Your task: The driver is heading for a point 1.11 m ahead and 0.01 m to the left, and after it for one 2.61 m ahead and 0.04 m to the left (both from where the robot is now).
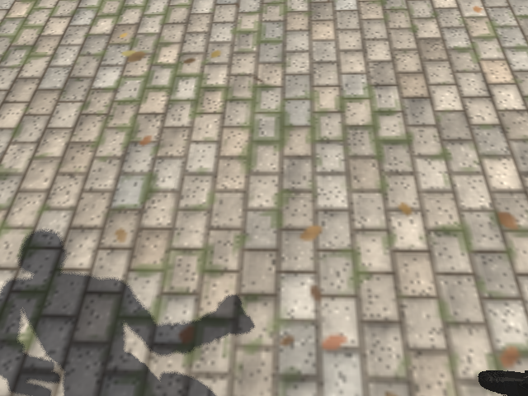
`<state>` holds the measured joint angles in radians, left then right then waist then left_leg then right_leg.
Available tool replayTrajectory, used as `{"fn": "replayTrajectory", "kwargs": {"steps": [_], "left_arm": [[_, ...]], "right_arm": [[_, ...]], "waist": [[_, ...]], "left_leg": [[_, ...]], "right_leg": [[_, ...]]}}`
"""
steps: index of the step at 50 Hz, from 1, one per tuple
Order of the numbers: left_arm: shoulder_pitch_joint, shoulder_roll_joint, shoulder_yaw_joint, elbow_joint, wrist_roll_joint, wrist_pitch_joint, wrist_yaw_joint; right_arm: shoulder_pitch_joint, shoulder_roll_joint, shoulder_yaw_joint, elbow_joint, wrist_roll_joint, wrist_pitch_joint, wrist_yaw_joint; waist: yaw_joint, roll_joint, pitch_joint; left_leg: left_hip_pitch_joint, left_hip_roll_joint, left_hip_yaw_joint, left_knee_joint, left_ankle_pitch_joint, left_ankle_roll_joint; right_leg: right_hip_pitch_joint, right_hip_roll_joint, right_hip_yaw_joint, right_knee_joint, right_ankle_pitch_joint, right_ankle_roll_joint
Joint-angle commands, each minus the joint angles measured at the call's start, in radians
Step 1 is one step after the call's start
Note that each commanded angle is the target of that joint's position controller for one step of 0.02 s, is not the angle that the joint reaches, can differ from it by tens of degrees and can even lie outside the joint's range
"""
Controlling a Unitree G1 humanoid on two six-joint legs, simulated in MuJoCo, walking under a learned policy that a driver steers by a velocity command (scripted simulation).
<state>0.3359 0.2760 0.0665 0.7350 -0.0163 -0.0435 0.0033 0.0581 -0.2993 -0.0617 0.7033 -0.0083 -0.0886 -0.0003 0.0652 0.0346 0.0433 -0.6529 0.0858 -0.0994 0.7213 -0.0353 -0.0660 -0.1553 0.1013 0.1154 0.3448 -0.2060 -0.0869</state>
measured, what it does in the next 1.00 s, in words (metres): walks ahead: left foot, then right foot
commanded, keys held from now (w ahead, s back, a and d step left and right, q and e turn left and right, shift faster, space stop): w+e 0.14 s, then w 0.86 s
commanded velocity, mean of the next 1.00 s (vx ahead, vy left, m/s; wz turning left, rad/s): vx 0.50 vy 0.00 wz -0.22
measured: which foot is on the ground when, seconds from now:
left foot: up 0.00-0.16, down 0.18-0.68, up 0.70-1.00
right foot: down 0.00-0.18, up 0.20-0.66, down 0.68-1.00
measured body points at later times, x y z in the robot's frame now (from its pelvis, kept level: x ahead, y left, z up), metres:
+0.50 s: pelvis +0.27 +0.04 +0.00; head +0.30 +0.04 +0.45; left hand +0.52 +0.24 -0.09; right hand +0.22 -0.24 -0.12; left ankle +0.25 +0.15 -0.75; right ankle +0.38 -0.15 -0.70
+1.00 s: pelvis +0.53 -0.07 +0.00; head +0.55 -0.08 +0.45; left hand +0.62 +0.20 -0.12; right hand +0.66 -0.36 -0.10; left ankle +0.73 +0.07 -0.69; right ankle +0.47 -0.15 -0.75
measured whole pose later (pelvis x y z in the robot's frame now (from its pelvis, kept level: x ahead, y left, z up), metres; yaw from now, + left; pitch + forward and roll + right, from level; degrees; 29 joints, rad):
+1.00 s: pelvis +0.53 -0.07 +0.00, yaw -11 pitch +1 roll -1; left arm 0.36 0.28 0.05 0.82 0.00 -0.08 -0.01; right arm 0.11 -0.30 -0.04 0.79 0.00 -0.07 0.02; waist 0.07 0.05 0.02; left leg -0.67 0.12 -0.04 0.75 -0.01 -0.02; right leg -0.06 0.07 -0.03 0.23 -0.19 -0.06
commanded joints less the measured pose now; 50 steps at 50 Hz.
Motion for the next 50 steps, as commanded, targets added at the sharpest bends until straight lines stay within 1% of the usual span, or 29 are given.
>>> {"fn": "replayTrajectory", "kwargs": {"steps": [1, 5, 7, 8, 9, 10, 11, 12, 13, 14, 15, 17, 20, 22, 25, 29, 31, 32, 33, 34, 35, 36, 37, 38, 39, 40, 43, 46, 50], "left_arm": [[0.001, 0.185, 0.051, -0.054, -0.007, -0.009, 0.014], [0.026, 0.174, 0.051, -0.041, -0.010, 0.002, 0.020], [0.005, 0.163, 0.051, -0.047, -0.007, 0.009, 0.020], [0.003, 0.124, 0.037, -0.051, -0.001, 0.008, 0.018], [0.027, 0.062, 0.012, -0.062, 0.016, 0.006, 0.014], [0.174, 0.008, -0.004, -0.081, -0.017, -0.005, 0.014], [0.170, 0.109, 0.010, -0.050, -0.029, -0.009, 0.018], [0.054, 0.162, 0.024, -0.059, -0.023, -0.008, 0.017], [-0.018, 0.157, 0.023, -0.074, -0.009, -0.007, 0.019], [-0.068, 0.145, 0.023, -0.089, 0.004, -0.013, 0.016], [-0.072, 0.128, 0.023, -0.094, 0.004, -0.015, 0.010], [-0.059, 0.091, 0.015, -0.091, 0.000, -0.014, 0.002], [-0.135, 0.056, -0.002, -0.121, 0.012, -0.016, -0.004], [-0.193, 0.042, -0.012, -0.132, 0.010, -0.022, -0.011], [-0.284, 0.038, -0.017, -0.149, 0.004, -0.031, -0.022], [-0.371, 0.056, -0.014, -0.182, -0.005, -0.037, -0.038], [-0.352, 0.080, -0.004, -0.182, -0.004, -0.040, -0.043], [-0.283, 0.101, 0.008, -0.163, 0.002, -0.040, -0.041], [-0.149, 0.141, 0.031, -0.120, 0.007, -0.038, -0.034], [0.031, 0.203, 0.053, -0.084, 0.016, -0.033, -0.023], [0.094, 0.297, 0.069, -0.069, 0.023, -0.025, -0.019], [0.110, 0.211, 0.048, -0.065, 0.009, -0.023, -0.021], [0.039, 0.173, 0.031, -0.067, 0.006, -0.026, -0.022], [-0.019, 0.148, 0.022, -0.073, 0.009, -0.028, -0.023], [-0.071, 0.126, 0.015, -0.073, 0.017, -0.030, -0.028], [-0.103, 0.102, 0.008, -0.075, 0.025, -0.036, -0.030], [-0.117, 0.114, 0.014, -0.053, 0.016, -0.055, -0.031], [-0.083, 0.140, 0.022, -0.020, 0.015, -0.059, -0.020], [-0.013, 0.168, 0.027, 0.023, 0.006, -0.051, -0.008]], "right_arm": [[-0.109, -0.054, -0.007, -0.083, 0.012, -0.020, 0.013], [-0.110, -0.099, -0.022, -0.090, 0.019, -0.037, 0.029], [-0.017, -0.118, -0.035, -0.066, 0.019, -0.046, 0.026], [0.085, -0.143, -0.049, -0.040, 0.009, -0.050, 0.021], [0.225, -0.189, -0.059, -0.025, -0.009, -0.052, 0.015], [0.316, -0.275, -0.080, 0.021, -0.019, -0.040, 0.022], [0.307, -0.181, -0.062, 0.020, 0.012, -0.038, 0.031], [0.260, -0.117, -0.044, 0.012, 0.017, -0.033, 0.029], [0.212, -0.100, -0.034, 0.006, 0.006, -0.026, 0.028], [0.185, -0.081, -0.027, 0.013, 0.001, -0.021, 0.027], [0.175, -0.068, -0.019, 0.019, -0.007, -0.023, 0.023], [0.185, -0.062, -0.016, 0.035, 0.002, -0.027, 0.022], [0.209, -0.114, -0.027, 0.060, 0.017, -0.027, 0.016], [0.222, -0.134, -0.030, 0.073, 0.020, -0.020, 0.012], [0.266, -0.149, -0.029, 0.098, 0.028, -0.009, 0.010], [0.329, -0.163, -0.029, 0.139, 0.035, 0.010, 0.009], [0.328, -0.180, -0.033, 0.149, 0.037, 0.022, 0.005], [0.311, -0.188, -0.034, 0.150, 0.040, 0.027, 0.001], [0.311, -0.174, -0.028, 0.149, 0.038, 0.030, -0.001], [0.299, -0.133, -0.008, 0.124, 0.018, 0.027, -0.004], [0.399, -0.018, 0.029, 0.095, 0.007, 0.007, -0.001], [0.367, -0.095, 0.013, 0.109, 0.023, -0.012, 0.006], [0.288, -0.149, -0.004, 0.081, 0.047, -0.022, 0.013], [0.232, -0.142, -0.002, 0.073, 0.045, -0.025, 0.013], [0.208, -0.130, -0.004, 0.071, 0.029, -0.023, 0.011], [0.220, -0.121, -0.007, 0.076, 0.021, -0.013, 0.010], [0.235, -0.070, 0.003, 0.083, 0.015, 0.016, 0.008], [0.132, -0.058, 0.008, 0.053, 0.006, 0.020, 0.007], [-0.015, -0.036, 0.021, 0.020, 0.014, 0.006, 0.024]], "waist": [[0.008, -0.119, -0.024], [-0.007, -0.141, -0.026], [-0.060, -0.167, -0.048], [-0.108, -0.153, -0.114], [-0.156, -0.044, -0.253], [-0.092, 0.304, -0.347], [-0.116, 0.217, -0.285], [-0.142, 0.116, -0.158], [-0.131, 0.044, -0.099], [-0.120, 0.029, -0.047], [-0.097, 0.051, -0.040], [-0.080, 0.077, -0.050], [-0.090, 0.051, -0.029], [-0.108, 0.041, -0.022], [-0.140, 0.040, -0.009], [-0.153, 0.048, 0.015], [-0.121, 0.057, 0.002], [-0.072, 0.056, -0.038], [-0.008, 0.040, -0.123], [0.069, -0.025, -0.258], [0.022, -0.285, -0.377], [0.052, -0.256, -0.402], [0.039, -0.205, -0.242], [0.015, -0.144, -0.160], [-0.015, -0.109, -0.100], [-0.049, -0.117, -0.081], [-0.088, -0.116, -0.059], [-0.069, -0.086, -0.019], [-0.015, -0.079, 0.011]], "left_leg": [[0.136, -0.065, 0.041, -0.143, 0.128, -0.007], [0.180, -0.076, 0.005, -0.228, 0.043, 0.029], [0.298, -0.083, 0.027, -0.266, -0.020, 0.064], [0.451, -0.060, 0.030, -0.282, -0.020, 0.096], [0.697, 0.098, -0.126, -0.268, -0.087, 0.157], [0.980, 0.298, -0.615, -0.384, -0.329, 0.329], [0.957, 0.311, -0.726, -0.443, -0.565, 0.330], [0.846, 0.266, -0.569, -0.453, -0.534, 0.290], [0.739, 0.222, -0.439, -0.457, -0.409, 0.266], [0.652, 0.185, -0.351, -0.473, -0.287, 0.266], [0.599, 0.156, -0.284, -0.491, -0.200, 0.258], [0.568, 0.133, -0.212, -0.521, -0.101, 0.269], [0.552, 0.144, -0.145, -0.568, -0.006, 0.297], [0.548, 0.126, -0.084, -0.581, 0.029, 0.285], [0.539, 0.104, -0.011, -0.576, 0.068, 0.261], [0.620, 0.153, -0.016, -0.541, 0.100, 0.243], [0.665, 0.170, -0.011, -0.485, 0.210, 0.225], [0.662, 0.153, 0.018, -0.401, 0.358, 0.207], [0.620, 0.109, 0.059, -0.243, 0.462, 0.183], [0.442, 0.064, 0.096, 0.023, 0.284, 0.145], [0.053, -0.108, 0.130, 0.393, -0.322, 0.076], [-0.068, -0.093, 0.002, 0.529, -0.540, 0.081], [-0.143, -0.039, 0.009, 0.557, -0.471, 0.092], [-0.122, 0.003, 0.032, 0.519, -0.383, 0.095], [-0.089, 0.028, 0.040, 0.459, -0.323, 0.088], [-0.027, 0.052, 0.030, 0.419, -0.279, 0.083], [0.029, 0.060, 0.041, 0.339, -0.212, 0.055], [-0.013, 0.059, 0.044, 0.164, -0.048, 0.037], [0.051, 0.015, 0.080, -0.078, 0.145, 0.044]], "right_leg": [[-0.091, -0.205, 0.174, -0.107, 0.092, -0.134], [0.005, -0.246, 0.281, -0.001, 0.067, -0.113], [0.012, -0.235, 0.307, 0.077, 0.114, -0.088], [-0.006, -0.188, 0.265, 0.191, 0.167, -0.059], [-0.111, -0.126, 0.182, 0.463, 0.042, -0.023], [-0.464, 0.019, 0.059, 0.785, -0.357, 0.050], [-0.597, -0.051, 0.093, 0.916, -0.362, 0.061], [-0.626, -0.083, 0.085, 0.943, -0.271, 0.063], [-0.601, -0.114, 0.048, 0.924, -0.206, 0.064], [-0.588, -0.137, 0.042, 0.868, -0.160, 0.064], [-0.542, -0.163, 0.035, 0.820, -0.128, 0.061], [-0.502, -0.179, 0.000, 0.742, -0.115, 0.067], [-0.525, -0.200, -0.040, 0.583, -0.037, 0.087], [-0.503, -0.200, -0.059, 0.456, 0.075, 0.091], [-0.430, -0.173, -0.093, 0.301, 0.206, 0.095], [-0.410, -0.151, -0.102, 0.207, 0.189, 0.068], [-0.349, -0.133, -0.114, 0.168, 0.132, 0.039], [-0.236, -0.109, -0.138, 0.133, 0.132, 0.018], [-0.037, -0.090, -0.154, 0.115, 0.145, -0.011], [0.252, -0.228, -0.009, 0.157, 0.164, -0.069], [0.560, -0.471, 0.450, 0.076, -0.002, -0.221], [0.550, -0.490, 0.610, -0.018, -0.136, -0.242], [0.431, -0.455, 0.469, -0.039, -0.133, -0.202], [0.299, -0.405, 0.347, -0.059, -0.061, -0.176], [0.182, -0.370, 0.272, -0.093, 0.020, -0.163], [0.100, -0.340, 0.218, -0.124, 0.095, -0.153], [-0.008, -0.322, 0.123, -0.192, 0.200, -0.172], [-0.013, -0.303, 0.048, -0.222, 0.233, -0.163], [-0.006, -0.276, -0.028, -0.231, 0.210, -0.124]]}}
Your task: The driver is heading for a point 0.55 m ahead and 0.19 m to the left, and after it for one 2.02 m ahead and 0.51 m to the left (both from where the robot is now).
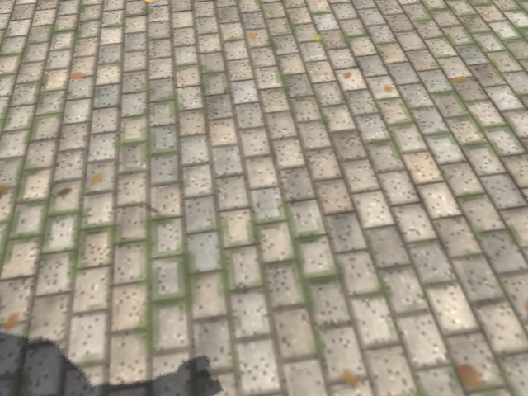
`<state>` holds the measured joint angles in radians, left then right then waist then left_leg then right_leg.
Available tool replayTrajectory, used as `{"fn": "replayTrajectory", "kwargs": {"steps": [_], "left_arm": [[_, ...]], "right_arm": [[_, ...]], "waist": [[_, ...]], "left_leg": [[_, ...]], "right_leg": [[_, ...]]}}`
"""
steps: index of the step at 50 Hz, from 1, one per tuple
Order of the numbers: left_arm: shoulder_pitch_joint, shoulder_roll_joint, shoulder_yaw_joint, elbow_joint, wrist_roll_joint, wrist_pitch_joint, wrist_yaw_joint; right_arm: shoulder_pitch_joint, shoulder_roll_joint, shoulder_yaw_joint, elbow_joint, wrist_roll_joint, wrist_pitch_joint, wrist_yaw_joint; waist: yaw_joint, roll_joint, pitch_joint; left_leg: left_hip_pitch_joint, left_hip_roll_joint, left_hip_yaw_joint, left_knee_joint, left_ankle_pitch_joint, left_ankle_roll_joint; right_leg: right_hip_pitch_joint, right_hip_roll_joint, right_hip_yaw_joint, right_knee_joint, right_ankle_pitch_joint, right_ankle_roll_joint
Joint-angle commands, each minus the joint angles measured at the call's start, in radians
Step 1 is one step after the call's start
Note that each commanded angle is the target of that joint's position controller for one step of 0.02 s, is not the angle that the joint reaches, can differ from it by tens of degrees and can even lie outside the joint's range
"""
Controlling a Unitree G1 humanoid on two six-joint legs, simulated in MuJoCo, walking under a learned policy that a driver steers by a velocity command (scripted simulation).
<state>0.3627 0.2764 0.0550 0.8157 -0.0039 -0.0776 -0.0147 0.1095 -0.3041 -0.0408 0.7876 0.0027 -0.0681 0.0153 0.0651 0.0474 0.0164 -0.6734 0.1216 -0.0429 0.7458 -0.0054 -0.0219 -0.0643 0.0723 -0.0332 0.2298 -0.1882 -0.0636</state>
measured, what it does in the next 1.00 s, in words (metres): walks ahead, turning left: left foot, then right foot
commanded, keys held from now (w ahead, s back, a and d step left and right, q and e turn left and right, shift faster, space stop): w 0.40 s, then w+q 0.48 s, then q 0.12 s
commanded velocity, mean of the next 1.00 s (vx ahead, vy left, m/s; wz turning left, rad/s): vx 0.49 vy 0.00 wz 0.22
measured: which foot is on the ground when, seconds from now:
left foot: up 0.00-0.18, down 0.20-0.70, up 0.72-1.00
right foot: down 0.00-0.22, up 0.24-0.68, down 0.70-1.00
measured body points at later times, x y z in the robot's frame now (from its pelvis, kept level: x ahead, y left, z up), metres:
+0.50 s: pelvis +0.28 +0.06 +0.00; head +0.30 +0.07 +0.45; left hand +0.44 +0.33 -0.10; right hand +0.31 -0.22 -0.12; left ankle +0.25 +0.15 -0.75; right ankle +0.42 -0.12 -0.68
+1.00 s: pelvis +0.54 +0.02 +0.00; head +0.57 +0.03 +0.45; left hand +0.52 +0.31 -0.13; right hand +0.77 -0.21 -0.11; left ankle +0.63 +0.21 -0.68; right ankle +0.54 -0.09 -0.75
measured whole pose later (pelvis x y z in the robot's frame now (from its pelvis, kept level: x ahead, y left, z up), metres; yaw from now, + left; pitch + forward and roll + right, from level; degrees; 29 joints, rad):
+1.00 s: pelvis +0.54 +0.02 +0.00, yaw +16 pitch +0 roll -2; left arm 0.26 0.27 0.07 0.89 0.01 -0.09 0.01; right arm 0.18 -0.31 -0.08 0.75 0.02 -0.02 0.00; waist 0.05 0.05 0.05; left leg -0.67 0.11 -0.04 0.88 -0.11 -0.01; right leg -0.08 0.01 -0.17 0.27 -0.20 -0.02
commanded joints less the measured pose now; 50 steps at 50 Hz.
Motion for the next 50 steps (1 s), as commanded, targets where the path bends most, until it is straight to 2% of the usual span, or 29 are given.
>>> {"fn": "replayTrajectory", "kwargs": {"steps": [1, 4, 6, 8, 9, 10, 11, 12, 13, 14, 15, 17, 20, 23, 26, 30, 33, 34, 35, 36, 37, 38, 39, 40, 41, 43, 45, 47, 50], "left_arm": [[-0.016, 0.174, 0.040, -0.043, -0.010, -0.014, 0.011], [0.031, 0.180, 0.042, -0.005, -0.015, 0.001, 0.014], [0.039, 0.188, 0.046, 0.012, -0.017, 0.013, 0.019], [0.022, 0.201, 0.049, 0.018, -0.016, 0.025, 0.023], [0.012, 0.189, 0.043, 0.017, -0.013, 0.031, 0.025], [0.017, 0.153, 0.025, -0.002, 0.003, 0.031, 0.030], [0.137, 0.040, -0.010, -0.020, 0.005, 0.011, 0.019], [0.096, 0.091, -0.001, -0.005, -0.004, -0.010, 0.015], [0.009, 0.162, 0.021, -0.033, -0.033, -0.023, 0.008], [-0.054, 0.159, 0.019, -0.049, -0.037, -0.027, 0.010], [-0.088, 0.149, 0.021, -0.054, -0.022, -0.025, 0.015], [-0.049, 0.116, 0.022, -0.039, -0.010, -0.004, 0.019], [-0.074, 0.084, 0.015, -0.047, -0.002, 0.016, 0.024], [-0.195, 0.071, 0.010, -0.086, 0.009, 0.006, 0.023], [-0.307, 0.053, 0.001, -0.110, 0.002, -0.009, 0.010], [-0.401, 0.074, 0.003, -0.140, -0.009, -0.025, -0.010], [-0.335, 0.122, 0.020, -0.125, -0.011, -0.038, -0.012], [-0.235, 0.150, 0.036, -0.095, -0.008, -0.040, -0.006], [-0.085, 0.200, 0.056, -0.067, 0.007, -0.044, 0.002], [0.030, 0.292, 0.080, -0.052, 0.016, -0.033, 0.009], [0.059, 0.252, 0.071, -0.040, 0.009, -0.023, 0.004], [-0.005, 0.172, 0.047, -0.050, 0.004, -0.023, 0.005], [-0.073, 0.136, 0.035, -0.058, 0.004, -0.022, 0.006], [-0.132, 0.102, 0.024, -0.055, 0.005, -0.023, 0.004], [-0.171, 0.081, 0.019, -0.051, 0.011, -0.027, 0.004], [-0.204, 0.080, 0.023, -0.040, 0.015, -0.036, 0.005], [-0.208, 0.101, 0.032, -0.026, 0.020, -0.044, 0.010], [-0.217, 0.124, 0.039, -0.016, 0.022, -0.039, 0.018], [-0.218, 0.153, 0.046, -0.011, 0.014, -0.018, 0.036]], "right_arm": [[-0.097, -0.033, 0.002, -0.074, 0.006, -0.017, 0.012], [-0.163, -0.048, 0.001, -0.105, 0.011, -0.022, 0.027], [-0.166, -0.062, -0.003, -0.114, 0.010, -0.026, 0.036], [-0.086, -0.092, -0.017, -0.096, 0.008, -0.029, 0.036], [0.044, -0.129, -0.038, -0.056, 0.006, -0.029, 0.029], [0.219, -0.190, -0.060, -0.016, -0.002, -0.027, 0.019], [0.313, -0.281, -0.085, 0.004, -0.007, -0.017, 0.015], [0.325, -0.194, -0.060, 0.006, 0.008, -0.013, 0.017], [0.253, -0.156, -0.045, -0.002, 0.010, -0.014, 0.015], [0.182, -0.136, -0.039, -0.017, 0.005, -0.013, 0.013], [0.130, -0.108, -0.031, -0.022, -0.002, -0.015, 0.015], [0.085, -0.077, -0.023, -0.024, -0.015, -0.025, 0.018], [0.100, -0.103, -0.032, -0.002, -0.007, -0.038, 0.013], [0.151, -0.125, -0.039, 0.023, 0.002, -0.030, -0.002], [0.205, -0.147, -0.045, 0.045, 0.013, -0.019, -0.015], [0.268, -0.153, -0.052, 0.072, 0.025, 0.000, -0.025], [0.255, -0.164, -0.061, 0.072, 0.023, 0.014, -0.032], [0.250, -0.146, -0.055, 0.068, 0.020, 0.017, -0.032], [0.246, -0.094, -0.036, 0.051, 0.008, 0.016, -0.029], [0.345, 0.001, -0.009, 0.023, 0.002, 0.003, -0.026], [0.357, -0.016, -0.009, 0.009, 0.024, -0.009, -0.025], [0.284, -0.121, -0.039, 0.005, 0.045, -0.010, -0.026], [0.222, -0.132, -0.045, -0.011, 0.045, -0.005, -0.028], [0.205, -0.119, -0.048, -0.013, 0.034, 0.003, -0.029], [0.210, -0.100, -0.052, -0.014, 0.028, 0.013, -0.028], [0.218, -0.057, -0.049, -0.019, 0.029, 0.035, -0.023], [0.186, -0.044, -0.049, -0.044, 0.024, 0.049, -0.023], [0.155, -0.036, -0.047, -0.068, 0.014, 0.051, -0.019], [0.073, -0.012, -0.036, -0.103, 0.007, 0.045, 0.005]], "waist": [[-0.003, -0.091, 0.044], [0.010, -0.093, 0.060], [-0.004, -0.103, 0.051], [-0.056, -0.127, -0.002], [-0.122, -0.116, -0.085], [-0.189, -0.063, -0.227], [-0.156, 0.179, -0.370], [-0.185, 0.180, -0.395], [-0.175, 0.119, -0.237], [-0.148, 0.051, -0.142], [-0.122, 0.014, -0.067], [-0.067, 0.053, -0.044], [-0.052, 0.033, -0.016], [-0.081, 0.004, 0.015], [-0.118, 0.003, 0.032], [-0.135, 0.018, 0.043], [-0.080, 0.048, 0.013], [-0.030, 0.041, -0.042], [0.037, -0.002, -0.172], [0.029, -0.224, -0.339], [0.031, -0.370, -0.393], [0.036, -0.241, -0.239], [0.018, -0.189, -0.139], [-0.011, -0.157, -0.070], [-0.041, -0.182, -0.036], [-0.066, -0.181, -0.006], [-0.075, -0.139, 0.020], [-0.082, -0.121, 0.030], [-0.053, -0.117, 0.019]], "left_leg": [[0.077, -0.028, 0.025, -0.133, 0.129, 0.003], [0.045, -0.041, 0.014, -0.204, 0.082, 0.029], [0.057, -0.051, 0.016, -0.236, 0.006, 0.055], [0.194, -0.092, 0.058, -0.261, -0.062, 0.086], [0.381, -0.120, 0.086, -0.278, -0.052, 0.114], [0.675, -0.011, -0.025, -0.225, 0.001, 0.167], [1.060, 0.230, -0.481, -0.286, -0.203, 0.330], [1.078, 0.255, -0.676, -0.418, -0.330, 0.336], [0.956, 0.230, -0.546, -0.445, -0.379, 0.289], [0.813, 0.194, -0.431, -0.467, -0.327, 0.264], [0.681, 0.158, -0.345, -0.503, -0.246, 0.255], [0.543, 0.110, -0.249, -0.560, -0.135, 0.247], [0.489, 0.100, -0.159, -0.615, -0.024, 0.269], [0.499, 0.069, -0.112, -0.626, 0.028, 0.255], [0.498, 0.042, -0.080, -0.614, 0.008, 0.230], [0.571, 0.082, -0.143, -0.546, -0.038, 0.217], [0.606, 0.104, -0.193, -0.448, 0.002, 0.188], [0.585, 0.063, -0.173, -0.345, 0.079, 0.165], [0.482, -0.002, -0.132, -0.118, 0.023, 0.133], [0.142, -0.146, -0.019, 0.244, -0.297, 0.061], [-0.037, -0.161, -0.066, 0.441, -0.604, 0.050], [-0.102, -0.099, -0.102, 0.520, -0.536, 0.058], [-0.102, -0.059, -0.072, 0.516, -0.452, 0.060], [-0.069, -0.029, -0.065, 0.478, -0.385, 0.055], [-0.022, 0.001, -0.071, 0.434, -0.335, 0.051], [0.033, 0.018, -0.055, 0.407, -0.282, 0.039], [0.011, 0.020, -0.056, 0.355, -0.224, 0.023], [0.022, 0.009, -0.033, 0.231, -0.147, 0.006], [0.118, -0.023, 0.044, 0.019, 0.017, 0.009]], "right_leg": [[-0.076, -0.257, 0.122, -0.112, 0.182, -0.146], [0.038, -0.302, 0.135, -0.066, 0.205, -0.134], [0.107, -0.328, 0.145, -0.019, 0.272, -0.118], [0.136, -0.317, 0.129, 0.086, 0.494, -0.093], [0.106, -0.270, 0.091, 0.240, 0.620, -0.068], [-0.054, -0.219, 0.050, 0.494, 0.478, -0.034], [-0.478, -0.048, 0.008, 0.885, 0.002, 0.049], [-0.609, -0.029, 0.149, 1.013, -0.391, 0.044], [-0.696, -0.086, 0.155, 1.061, -0.339, 0.029], [-0.689, -0.140, 0.119, 1.024, -0.248, 0.024], [-0.661, -0.172, 0.103, 0.961, -0.181, 0.029], [-0.546, -0.208, 0.110, 0.890, -0.105, 0.040], [-0.559, -0.220, 0.096, 0.795, -0.024, 0.070], [-0.585, -0.207, 0.089, 0.590, 0.139, 0.091], [-0.520, -0.159, 0.067, 0.397, 0.266, 0.103], [-0.479, -0.131, 0.092, 0.277, 0.261, 0.096], [-0.354, -0.117, 0.088, 0.230, 0.158, 0.064], [-0.208, -0.107, 0.070, 0.202, 0.134, 0.038], [0.042, -0.194, 0.137, 0.243, 0.131, -0.012], [0.432, -0.433, 0.461, 0.241, 0.037, -0.130], [0.466, -0.510, 0.756, 0.094, -0.196, -0.188], [0.336, -0.472, 0.647, 0.056, -0.311, -0.144], [0.206, -0.437, 0.511, 0.037, -0.251, -0.112], [0.090, -0.395, 0.406, 0.004, -0.159, -0.101], [0.008, -0.366, 0.323, -0.026, -0.083, -0.093], [-0.074, -0.339, 0.205, -0.076, 0.022, -0.095], [-0.092, -0.345, 0.122, -0.093, 0.177, -0.115], [-0.095, -0.332, 0.017, -0.072, 0.403, -0.117], [-0.099, -0.297, -0.108, -0.039, 0.517, -0.096]]}}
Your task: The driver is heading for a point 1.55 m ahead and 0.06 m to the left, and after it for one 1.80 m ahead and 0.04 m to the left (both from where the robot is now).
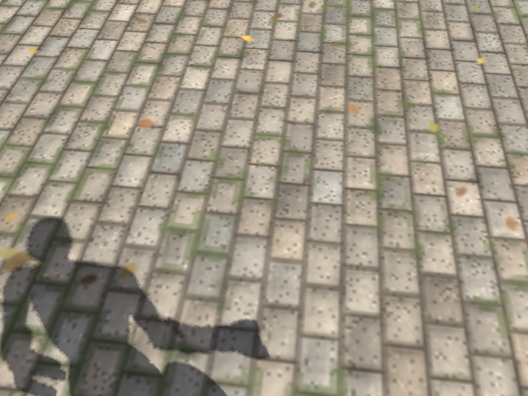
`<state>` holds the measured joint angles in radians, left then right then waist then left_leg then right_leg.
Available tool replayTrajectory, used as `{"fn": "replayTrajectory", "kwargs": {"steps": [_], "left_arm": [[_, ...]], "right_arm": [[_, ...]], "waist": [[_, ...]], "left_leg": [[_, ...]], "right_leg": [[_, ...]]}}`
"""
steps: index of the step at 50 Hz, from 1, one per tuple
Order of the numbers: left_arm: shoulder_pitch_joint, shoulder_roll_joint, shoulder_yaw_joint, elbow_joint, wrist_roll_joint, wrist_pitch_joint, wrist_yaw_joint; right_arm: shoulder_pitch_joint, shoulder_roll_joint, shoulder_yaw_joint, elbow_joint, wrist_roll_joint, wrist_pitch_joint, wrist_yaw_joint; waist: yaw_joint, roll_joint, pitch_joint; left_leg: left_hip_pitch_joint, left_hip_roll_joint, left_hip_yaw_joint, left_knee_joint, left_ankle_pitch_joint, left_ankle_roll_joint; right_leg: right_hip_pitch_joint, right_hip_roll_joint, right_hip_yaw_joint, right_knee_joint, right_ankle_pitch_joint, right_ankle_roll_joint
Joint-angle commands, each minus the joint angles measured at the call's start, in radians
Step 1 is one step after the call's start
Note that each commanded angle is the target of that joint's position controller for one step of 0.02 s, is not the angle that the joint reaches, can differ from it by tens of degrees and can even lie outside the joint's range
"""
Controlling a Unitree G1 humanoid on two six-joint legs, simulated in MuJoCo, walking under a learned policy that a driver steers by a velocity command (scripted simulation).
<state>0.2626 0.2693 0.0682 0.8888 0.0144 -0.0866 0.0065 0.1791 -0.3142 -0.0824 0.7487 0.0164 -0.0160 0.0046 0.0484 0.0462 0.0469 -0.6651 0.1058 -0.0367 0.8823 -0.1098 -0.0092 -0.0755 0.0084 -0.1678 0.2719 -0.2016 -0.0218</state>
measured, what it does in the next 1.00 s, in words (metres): walks ahead: left foot, then right foot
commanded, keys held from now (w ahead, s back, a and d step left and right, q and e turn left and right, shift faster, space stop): q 0.26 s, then no key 0.74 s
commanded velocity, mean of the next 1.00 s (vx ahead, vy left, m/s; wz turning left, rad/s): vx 0.07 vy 0.00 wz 0.28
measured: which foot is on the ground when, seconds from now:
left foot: up 0.00-0.14, down 0.16-1.00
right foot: down 0.00-0.18, up 0.20-0.58, down 0.60-1.00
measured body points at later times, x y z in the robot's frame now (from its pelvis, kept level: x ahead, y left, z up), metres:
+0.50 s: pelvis +0.14 +0.03 -0.01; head +0.18 +0.05 +0.44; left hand +0.22 +0.34 -0.13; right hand +0.36 -0.20 -0.10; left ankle +0.20 +0.12 -0.75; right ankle +0.22 -0.13 -0.70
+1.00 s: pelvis +0.21 +0.00 -0.01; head +0.21 +0.01 +0.44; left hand +0.25 +0.28 -0.14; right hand +0.39 -0.22 -0.13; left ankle +0.20 +0.12 -0.75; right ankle +0.22 -0.12 -0.75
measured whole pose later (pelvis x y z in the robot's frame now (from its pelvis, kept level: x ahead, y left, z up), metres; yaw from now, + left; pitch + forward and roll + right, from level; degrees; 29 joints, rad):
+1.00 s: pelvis +0.21 +0.00 -0.01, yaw +15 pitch -1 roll +0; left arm 0.15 0.24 0.02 0.91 0.01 -0.02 0.01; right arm 0.18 -0.25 -0.05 0.81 -0.01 0.02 -0.02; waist 0.00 0.00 0.03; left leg -0.26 -0.05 -0.09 0.51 -0.24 0.00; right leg -0.19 0.00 0.01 0.52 -0.31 0.00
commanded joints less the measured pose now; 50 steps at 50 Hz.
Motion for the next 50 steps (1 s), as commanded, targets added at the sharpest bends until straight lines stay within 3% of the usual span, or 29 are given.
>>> {"fn": "replayTrajectory", "kwargs": {"steps": [1, 5, 7, 8, 9, 10, 11, 12, 13, 14, 15, 17, 19, 22, 26, 29, 30, 31, 32, 33, 34, 37, 42, 50], "left_arm": [[-0.104, 0.169, 0.035, -0.078, -0.010, -0.002, 0.019], [-0.103, 0.208, 0.051, -0.068, -0.047, 0.027, 0.026], [-0.127, 0.213, 0.056, -0.076, -0.062, 0.041, 0.029], [-0.093, 0.182, 0.046, -0.072, -0.051, 0.044, 0.025], [-0.039, 0.096, 0.017, -0.095, 0.009, 0.044, 0.016], [0.050, 0.087, 0.003, -0.115, 0.017, 0.040, 0.003], [-0.021, 0.168, 0.021, -0.102, -0.013, 0.040, -0.004], [-0.092, 0.168, 0.021, -0.128, -0.034, 0.043, -0.001], [-0.106, 0.150, 0.020, -0.117, -0.022, 0.051, 0.012], [-0.108, 0.165, 0.025, -0.113, -0.011, 0.063, 0.025], [-0.095, 0.167, 0.028, -0.107, -0.011, 0.074, 0.026], [-0.061, 0.143, 0.024, -0.095, -0.008, 0.081, 0.030], [-0.071, 0.121, 0.016, -0.096, -0.007, 0.085, 0.037], [-0.100, 0.110, 0.009, -0.099, -0.011, 0.093, 0.038], [-0.126, 0.113, 0.007, -0.103, -0.015, 0.087, 0.031], [-0.078, 0.091, 0.002, -0.084, -0.009, 0.071, 0.013], [-0.070, 0.109, 0.001, -0.084, 0.006, 0.066, 0.008], [-0.064, 0.180, 0.011, -0.093, 0.020, 0.064, 0.009], [-0.123, 0.183, 0.012, -0.077, 0.018, 0.066, 0.008], [-0.167, 0.113, -0.005, -0.097, 0.013, 0.062, 0.004], [-0.158, 0.102, -0.008, -0.089, 0.012, 0.056, 0.002], [-0.127, 0.120, -0.010, -0.072, 0.003, 0.040, 0.003], [-0.088, 0.108, -0.016, -0.048, -0.005, 0.045, 0.015], [-0.103, 0.095, -0.023, -0.007, -0.007, 0.054, 0.007]], "right_arm": [[-0.021, -0.004, 0.005, -0.078, -0.007, -0.006, 0.025], [-0.039, -0.054, -0.016, -0.123, -0.013, 0.012, 0.048], [0.078, -0.103, -0.043, -0.104, -0.016, 0.015, 0.047], [0.178, -0.157, -0.068, -0.077, -0.017, 0.014, 0.031], [0.197, -0.257, -0.086, -0.088, -0.015, 0.018, 0.003], [0.124, -0.295, -0.078, -0.148, -0.035, 0.010, 0.007], [0.107, -0.216, -0.061, -0.170, -0.025, 0.005, 0.021], [0.059, -0.179, -0.049, -0.169, -0.016, -0.002, 0.022], [0.018, -0.154, -0.043, -0.163, -0.004, -0.001, 0.017], [-0.020, -0.127, -0.033, -0.167, -0.004, 0.004, 0.008], [-0.036, -0.123, -0.029, -0.174, -0.020, 0.008, 0.001], [-0.040, -0.125, -0.028, -0.175, -0.035, 0.005, -0.008], [-0.029, -0.127, -0.028, -0.164, -0.030, 0.003, -0.016], [-0.043, -0.118, -0.022, -0.155, -0.030, 0.013, -0.024], [-0.044, -0.099, -0.009, -0.130, -0.037, 0.021, -0.019], [-0.049, -0.061, 0.012, -0.108, -0.025, 0.028, -0.015], [-0.003, -0.036, 0.021, -0.088, -0.028, 0.025, -0.014], [0.042, -0.019, 0.026, -0.082, -0.043, 0.018, -0.013], [0.060, -0.006, 0.024, -0.090, -0.038, 0.015, -0.011], [0.010, -0.041, 0.020, -0.084, -0.049, 0.015, -0.012], [-0.033, -0.051, 0.014, -0.089, -0.045, 0.019, -0.013], [-0.034, -0.047, 0.012, -0.075, -0.038, 0.037, -0.017], [-0.026, -0.029, 0.012, -0.039, -0.032, 0.024, -0.020], [-0.012, -0.034, 0.007, 0.024, -0.026, 0.026, -0.032]], "waist": [[-0.026, -0.114, -0.022], [-0.046, -0.129, -0.048], [-0.117, -0.114, -0.105], [-0.157, -0.043, -0.163], [-0.110, 0.202, -0.230], [-0.041, 0.265, -0.405], [-0.112, 0.074, -0.434], [-0.097, 0.039, -0.316], [-0.068, -0.033, -0.223], [-0.048, -0.012, -0.182], [-0.030, 0.021, -0.172], [-0.019, 0.041, -0.189], [-0.027, 0.042, -0.200], [-0.044, 0.063, -0.190], [-0.067, 0.088, -0.143], [-0.028, 0.064, -0.127], [-0.032, 0.029, -0.125], [-0.073, -0.101, -0.129], [-0.134, -0.256, -0.105], [-0.104, -0.225, -0.088], [-0.084, -0.211, -0.081], [-0.068, -0.157, -0.057], [-0.039, -0.064, -0.079], [-0.038, -0.033, -0.081]], "left_leg": [[0.126, -0.017, 0.051, -0.160, 0.144, 0.000], [0.166, -0.049, 0.072, -0.250, 0.034, 0.050], [0.319, -0.110, 0.109, -0.336, 0.023, 0.097], [0.487, -0.139, 0.092, -0.415, 0.180, 0.132], [0.716, 0.080, -0.205, -0.384, 0.672, 0.212], [0.909, 0.293, -0.638, -0.431, 0.638, 0.454], [0.856, 0.250, -0.573, -0.496, 0.452, 0.417], [0.752, 0.200, -0.464, -0.517, 0.313, 0.360], [0.631, 0.145, -0.391, -0.536, 0.203, 0.300], [0.530, 0.124, -0.341, -0.552, 0.167, 0.275], [0.446, 0.099, -0.309, -0.569, 0.173, 0.267], [0.398, 0.079, -0.261, -0.572, 0.244, 0.272], [0.402, 0.072, -0.240, -0.568, 0.247, 0.272], [0.378, 0.056, -0.233, -0.584, 0.056, 0.256], [0.357, 0.055, -0.262, -0.586, -0.109, 0.241], [0.345, 0.029, -0.260, -0.523, -0.118, 0.189], [0.321, -0.004, -0.242, -0.497, -0.136, 0.137], [0.285, -0.083, -0.165, -0.385, -0.204, 0.083], [0.335, -0.149, -0.059, -0.383, -0.234, 0.043], [0.414, -0.128, -0.063, -0.394, -0.170, 0.026], [0.438, -0.128, -0.066, -0.397, -0.120, 0.029], [0.454, -0.104, -0.098, -0.415, -0.049, 0.053], [0.449, -0.096, -0.106, -0.419, 0.053, 0.051], [0.491, -0.086, -0.114, -0.420, 0.129, 0.045]], "right_leg": [[-0.063, -0.241, 0.016, -0.065, 0.547, -0.135], [0.052, -0.289, 0.007, 0.064, 0.622, -0.104], [0.050, -0.261, -0.016, 0.275, 0.703, -0.066], [-0.017, -0.197, -0.038, 0.480, 0.590, -0.016], [-0.279, -0.101, -0.045, 0.797, -0.062, 0.054], [-0.529, 0.062, 0.129, 1.096, -0.560, 0.100], [-0.567, 0.008, 0.262, 1.123, -0.470, 0.080], [-0.599, -0.021, 0.251, 1.080, -0.381, 0.060], [-0.595, -0.058, 0.248, 0.999, -0.310, 0.060], [-0.554, -0.082, 0.251, 0.929, -0.265, 0.061], [-0.483, -0.078, 0.241, 0.909, -0.231, 0.062], [-0.424, -0.064, 0.226, 0.847, -0.196, 0.076], [-0.414, -0.063, 0.226, 0.758, -0.173, 0.093], [-0.371, -0.070, 0.228, 0.636, -0.117, 0.104], [-0.297, -0.062, 0.216, 0.481, -0.115, 0.096], [-0.151, -0.041, 0.181, 0.208, 0.015, 0.058], [-0.084, -0.082, 0.226, 0.132, 0.104, 0.032], [-0.047, -0.213, 0.352, 0.109, 0.242, -0.019], [-0.172, -0.254, 0.403, 0.090, 0.134, -0.096], [-0.239, -0.215, 0.386, 0.062, -0.008, -0.086], [-0.246, -0.172, 0.347, 0.067, -0.084, -0.046], [-0.240, -0.120, 0.282, 0.096, -0.073, 0.000], [-0.166, -0.092, 0.248, 0.152, 0.033, -0.003], [-0.141, -0.070, 0.226, 0.157, 0.087, -0.002]]}}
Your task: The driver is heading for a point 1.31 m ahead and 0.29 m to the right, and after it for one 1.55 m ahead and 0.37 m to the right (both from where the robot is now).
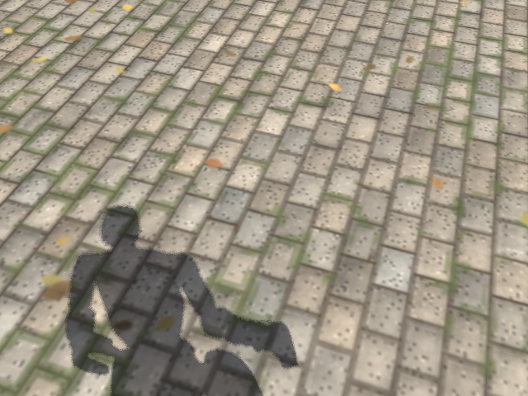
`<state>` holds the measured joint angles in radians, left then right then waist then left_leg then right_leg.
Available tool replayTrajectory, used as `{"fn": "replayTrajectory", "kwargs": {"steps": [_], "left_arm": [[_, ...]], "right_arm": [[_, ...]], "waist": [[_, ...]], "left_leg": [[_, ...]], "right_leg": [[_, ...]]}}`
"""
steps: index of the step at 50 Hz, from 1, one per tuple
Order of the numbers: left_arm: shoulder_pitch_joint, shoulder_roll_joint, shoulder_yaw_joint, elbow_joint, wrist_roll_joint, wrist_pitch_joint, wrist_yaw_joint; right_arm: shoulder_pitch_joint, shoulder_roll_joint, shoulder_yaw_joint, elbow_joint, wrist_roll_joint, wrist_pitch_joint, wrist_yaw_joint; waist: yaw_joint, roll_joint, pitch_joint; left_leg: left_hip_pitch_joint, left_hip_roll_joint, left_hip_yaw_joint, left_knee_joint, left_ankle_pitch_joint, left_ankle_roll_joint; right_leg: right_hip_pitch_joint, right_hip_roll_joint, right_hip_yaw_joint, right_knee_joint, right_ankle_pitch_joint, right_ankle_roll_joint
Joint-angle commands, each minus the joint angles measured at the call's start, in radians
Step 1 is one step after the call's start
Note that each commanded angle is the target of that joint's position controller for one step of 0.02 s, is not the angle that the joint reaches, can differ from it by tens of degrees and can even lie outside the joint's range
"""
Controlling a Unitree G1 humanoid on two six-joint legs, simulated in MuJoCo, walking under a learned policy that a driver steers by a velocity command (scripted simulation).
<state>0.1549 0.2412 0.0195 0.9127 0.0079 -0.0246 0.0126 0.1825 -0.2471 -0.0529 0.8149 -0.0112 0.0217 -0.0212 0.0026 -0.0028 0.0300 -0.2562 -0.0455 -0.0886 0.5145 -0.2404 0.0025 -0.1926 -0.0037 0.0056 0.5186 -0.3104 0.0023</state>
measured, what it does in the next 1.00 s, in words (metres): walks ahead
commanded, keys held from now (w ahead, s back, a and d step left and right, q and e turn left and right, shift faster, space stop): no key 0.34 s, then w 0.66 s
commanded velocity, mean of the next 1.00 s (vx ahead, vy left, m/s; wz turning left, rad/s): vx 0.22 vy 0.00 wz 0.01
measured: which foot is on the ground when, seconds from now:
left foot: down 0.00-1.00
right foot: down 0.00-0.62, up 0.64-1.00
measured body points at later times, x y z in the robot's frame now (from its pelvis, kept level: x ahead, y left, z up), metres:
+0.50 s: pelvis +0.02 +0.00 +0.00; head +0.02 +0.00 +0.45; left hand +0.06 +0.27 -0.14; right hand +0.10 -0.27 -0.13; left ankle +0.01 +0.11 -0.72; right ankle -0.02 -0.12 -0.74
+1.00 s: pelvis +0.22 +0.02 +0.00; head +0.25 +0.03 +0.45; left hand +0.45 +0.24 -0.10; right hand +0.12 -0.23 -0.14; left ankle +0.05 +0.13 -0.74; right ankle +0.41 -0.12 -0.70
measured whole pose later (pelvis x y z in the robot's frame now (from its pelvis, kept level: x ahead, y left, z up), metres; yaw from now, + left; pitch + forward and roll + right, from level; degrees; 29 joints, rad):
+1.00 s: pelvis +0.22 +0.02 +0.00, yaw +0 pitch +2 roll +1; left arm -0.04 0.26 0.03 0.85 -0.03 -0.08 -0.04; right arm 0.45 -0.21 -0.03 1.08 0.01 -0.08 -0.01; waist -0.10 -0.03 0.03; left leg 0.16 -0.03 0.02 0.14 -0.33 0.03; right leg -0.62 -0.06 -0.03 0.56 0.02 -0.03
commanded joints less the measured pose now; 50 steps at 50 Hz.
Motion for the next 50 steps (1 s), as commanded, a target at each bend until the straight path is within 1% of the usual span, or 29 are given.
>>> {"fn": "replayTrajectory", "kwargs": {"steps": [1, 17, 18, 19, 20, 21, 22, 23, 24, 25, 26, 27, 28, 29, 30, 31, 32, 33, 34, 35, 36, 37, 38, 39, 41, 44, 47, 49, 50], "left_arm": [[0.003, 0.122, 0.025, -0.024, -0.001, -0.007, 0.000], [0.022, 0.121, 0.015, 0.077, -0.002, -0.001, 0.007], [0.043, 0.117, 0.014, 0.090, -0.002, 0.001, 0.008], [0.053, 0.129, 0.019, 0.096, -0.008, 0.004, 0.011], [0.056, 0.155, 0.027, 0.094, -0.015, 0.007, 0.015], [0.077, 0.176, 0.034, 0.094, -0.019, 0.006, 0.019], [0.108, 0.205, 0.044, 0.099, -0.024, 0.000, 0.022], [0.117, 0.232, 0.055, 0.103, -0.028, -0.009, 0.025], [0.118, 0.227, 0.058, 0.100, -0.025, -0.020, 0.026], [0.114, 0.214, 0.058, 0.095, -0.024, -0.029, 0.023], [0.104, 0.206, 0.058, 0.087, -0.029, -0.034, 0.019], [0.081, 0.204, 0.059, 0.077, -0.038, -0.034, 0.015], [0.044, 0.206, 0.060, 0.066, -0.046, -0.031, 0.011], [0.040, 0.198, 0.059, 0.061, -0.045, -0.028, 0.008], [0.037, 0.175, 0.051, 0.055, -0.039, -0.029, 0.005], [0.014, 0.110, 0.030, 0.037, -0.026, -0.035, -0.002], [0.012, 0.063, 0.020, -0.013, -0.025, -0.053, 0.000], [-0.005, 0.123, 0.034, -0.020, -0.051, -0.066, 0.000], [-0.007, 0.142, 0.038, -0.021, -0.068, -0.077, -0.008], [0.002, 0.141, 0.041, -0.010, -0.063, -0.084, -0.012], [-0.003, 0.146, 0.047, -0.007, -0.048, -0.088, -0.014], [-0.011, 0.146, 0.052, -0.008, -0.037, -0.088, -0.020], [-0.012, 0.130, 0.051, -0.009, -0.033, -0.084, -0.026], [-0.024, 0.112, 0.048, -0.013, -0.028, -0.080, -0.030], [-0.093, 0.086, 0.040, -0.045, -0.024, -0.071, -0.032], [-0.218, 0.058, 0.024, -0.096, -0.028, -0.070, -0.036], [-0.290, 0.065, 0.019, -0.128, -0.035, -0.069, -0.046], [-0.308, 0.080, 0.021, -0.147, -0.038, -0.073, -0.056], [-0.299, 0.094, 0.026, -0.151, -0.038, -0.076, -0.060]], "right_arm": [[-0.015, -0.103, -0.023, -0.033, 0.002, -0.012, -0.007], [-0.036, -0.105, -0.018, 0.120, 0.008, -0.010, -0.021], [-0.022, -0.096, -0.016, 0.137, 0.008, -0.009, -0.021], [-0.022, -0.094, -0.016, 0.147, 0.012, -0.007, -0.022], [-0.025, -0.097, -0.018, 0.150, 0.018, -0.010, -0.022], [-0.045, -0.098, -0.017, 0.143, 0.020, -0.019, -0.020], [-0.077, -0.090, -0.015, 0.129, 0.025, -0.035, -0.014], [-0.107, -0.080, -0.011, 0.114, 0.029, -0.053, -0.007], [-0.114, -0.083, -0.013, 0.112, 0.034, -0.068, 0.000], [-0.109, -0.087, -0.015, 0.115, 0.037, -0.079, 0.008], [-0.100, -0.085, -0.015, 0.119, 0.041, -0.089, 0.015], [-0.081, -0.079, -0.015, 0.128, 0.044, -0.096, 0.021], [-0.032, -0.072, -0.017, 0.154, 0.044, -0.102, 0.024], [0.050, -0.078, -0.027, 0.198, 0.040, -0.102, 0.024], [0.141, -0.095, -0.039, 0.234, 0.038, -0.098, 0.023], [0.260, -0.151, -0.055, 0.255, 0.035, -0.099, 0.017], [0.363, -0.262, -0.073, 0.269, 0.033, -0.104, 0.025], [0.305, -0.192, -0.047, 0.263, 0.020, -0.121, 0.031], [0.220, -0.139, -0.029, 0.232, 0.020, -0.135, 0.034], [0.171, -0.121, -0.020, 0.212, 0.018, -0.142, 0.038], [0.143, -0.113, -0.013, 0.201, 0.020, -0.141, 0.041], [0.146, -0.090, -0.003, 0.200, 0.016, -0.136, 0.041], [0.170, -0.083, 0.002, 0.206, 0.013, -0.130, 0.037], [0.196, -0.090, 0.003, 0.213, 0.012, -0.125, 0.032], [0.221, -0.115, 0.001, 0.217, 0.010, -0.117, 0.018], [0.238, -0.140, -0.001, 0.214, 0.009, -0.112, 0.005], [0.289, -0.141, -0.004, 0.232, 0.020, -0.111, 0.002], [0.291, -0.141, -0.008, 0.238, 0.028, -0.107, 0.001], [0.283, -0.147, -0.013, 0.236, 0.029, -0.102, 0.000]], "waist": [[0.007, 0.015, -0.062], [0.006, 0.001, -0.026], [0.007, -0.005, -0.046], [0.009, -0.025, -0.027], [0.014, -0.062, 0.006], [0.027, -0.101, 0.049], [0.040, -0.147, 0.087], [0.044, -0.172, 0.132], [0.042, -0.159, 0.151], [0.036, -0.147, 0.149], [0.026, -0.137, 0.139], [0.007, -0.128, 0.127], [-0.027, -0.120, 0.104], [-0.056, -0.107, 0.066], [-0.091, -0.071, 0.025], [-0.134, 0.108, -0.020], [-0.143, 0.340, -0.074], [-0.109, 0.212, -0.021], [-0.075, 0.141, 0.049], [-0.054, 0.108, 0.061], [-0.042, 0.085, 0.072], [-0.035, 0.084, 0.067], [-0.035, 0.096, 0.056], [-0.039, 0.094, 0.051], [-0.051, 0.072, 0.065], [-0.076, 0.076, 0.093], [-0.088, 0.082, 0.121], [-0.069, 0.082, 0.123], [-0.052, 0.082, 0.108]], "left_leg": [[0.087, 0.066, -0.062, -0.053, 0.263, 0.032], [0.113, 0.061, -0.040, -0.085, 0.230, 0.019], [0.118, 0.045, -0.022, -0.082, 0.135, 0.019], [0.089, 0.017, 0.007, -0.057, -0.022, 0.021], [0.025, -0.012, 0.040, -0.011, -0.191, 0.024], [-0.065, -0.022, 0.064, 0.048, -0.263, 0.025], [-0.148, -0.018, 0.095, 0.135, -0.236, 0.024], [-0.194, 0.027, 0.090, 0.211, -0.187, 0.028], [-0.235, 0.061, 0.072, 0.256, -0.185, 0.035], [-0.266, 0.083, 0.064, 0.273, -0.215, 0.043], [-0.258, 0.096, 0.068, 0.231, -0.235, 0.053], [-0.188, 0.095, 0.085, 0.136, -0.211, 0.060], [-0.032, 0.068, 0.128, 0.016, -0.111, 0.062], [0.141, 0.022, 0.163, -0.038, -0.002, 0.049], [0.272, 0.017, 0.141, -0.053, 0.016, 0.047], [0.395, 0.177, -0.109, -0.170, -0.095, 0.102], [0.505, 0.392, -0.548, -0.329, -0.240, 0.260], [0.440, 0.441, -0.632, -0.353, -0.358, 0.308], [0.400, 0.406, -0.528, -0.355, -0.359, 0.275], [0.374, 0.359, -0.420, -0.360, -0.280, 0.234], [0.354, 0.330, -0.333, -0.367, -0.154, 0.204], [0.329, 0.298, -0.249, -0.374, -0.033, 0.179], [0.317, 0.274, -0.190, -0.379, 0.063, 0.171], [0.313, 0.263, -0.149, -0.382, 0.150, 0.177], [0.287, 0.253, -0.093, -0.396, 0.252, 0.189], [0.202, 0.224, -0.020, -0.429, 0.263, 0.179], [0.210, 0.247, 0.003, -0.447, 0.264, 0.179], [0.282, 0.278, 0.012, -0.419, 0.324, 0.167], [0.321, 0.292, 0.018, -0.388, 0.390, 0.158]], "right_leg": [[-0.022, -0.056, 0.051, -0.092, 0.198, -0.025], [-0.014, -0.036, 0.040, -0.141, 0.164, -0.025], [-0.007, -0.030, 0.036, -0.154, 0.063, -0.030], [-0.020, -0.030, 0.049, -0.171, -0.094, -0.046], [-0.033, -0.052, 0.095, -0.198, -0.271, -0.078], [-0.033, -0.113, 0.188, -0.252, -0.419, -0.122], [-0.015, -0.210, 0.318, -0.327, -0.516, -0.176], [-0.031, -0.301, 0.429, -0.374, -0.522, -0.227], [-0.022, -0.337, 0.466, -0.387, -0.470, -0.250], [0.011, -0.342, 0.457, -0.380, -0.401, -0.249], [0.032, -0.328, 0.416, -0.366, -0.340, -0.233], [0.016, -0.294, 0.350, -0.348, -0.286, -0.207], [-0.056, -0.239, 0.262, -0.318, -0.227, -0.177], [-0.133, -0.186, 0.196, -0.261, -0.166, -0.157], [-0.196, -0.140, 0.137, -0.163, -0.084, -0.133], [-0.306, -0.046, 0.019, 0.139, -0.012, -0.073], [-0.510, 0.065, -0.029, 0.429, -0.218, -0.028], [-0.599, 0.011, 0.069, 0.613, -0.271, -0.042], [-0.654, -0.043, 0.096, 0.665, -0.169, -0.068], [-0.652, -0.078, 0.080, 0.657, -0.074, -0.079], [-0.644, -0.102, 0.072, 0.610, 0.004, -0.078], [-0.604, -0.119, 0.061, 0.564, 0.060, -0.071], [-0.574, -0.122, 0.042, 0.528, 0.094, -0.058], [-0.570, -0.118, 0.021, 0.498, 0.122, -0.041], [-0.574, -0.109, -0.005, 0.387, 0.175, -0.010], [-0.483, -0.074, -0.042, 0.168, 0.303, 0.006], [-0.427, -0.050, -0.052, 0.064, 0.367, -0.010], [-0.428, -0.050, -0.032, 0.018, 0.355, -0.038], [-0.411, -0.045, -0.030, 0.004, 0.334, -0.054]]}}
